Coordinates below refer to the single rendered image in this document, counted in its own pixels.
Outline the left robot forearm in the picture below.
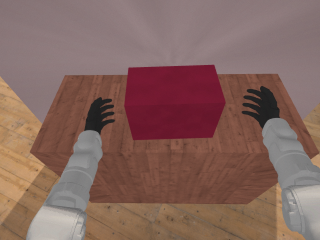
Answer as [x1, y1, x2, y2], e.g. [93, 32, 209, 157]
[26, 130, 103, 240]

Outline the carton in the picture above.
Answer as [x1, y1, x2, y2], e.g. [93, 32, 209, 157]
[124, 65, 226, 140]

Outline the pedestal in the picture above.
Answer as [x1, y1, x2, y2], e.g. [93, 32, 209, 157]
[30, 73, 319, 205]

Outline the robot left hand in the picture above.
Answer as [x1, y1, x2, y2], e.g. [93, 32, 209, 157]
[84, 97, 115, 135]

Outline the robot right hand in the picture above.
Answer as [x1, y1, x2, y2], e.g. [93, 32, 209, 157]
[241, 86, 280, 129]

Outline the left robot upper arm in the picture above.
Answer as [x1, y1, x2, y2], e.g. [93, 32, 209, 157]
[29, 204, 87, 240]

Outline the right robot forearm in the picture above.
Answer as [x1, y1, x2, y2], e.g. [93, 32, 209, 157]
[262, 118, 320, 190]

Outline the right robot upper arm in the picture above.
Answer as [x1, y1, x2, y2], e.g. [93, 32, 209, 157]
[281, 184, 320, 240]

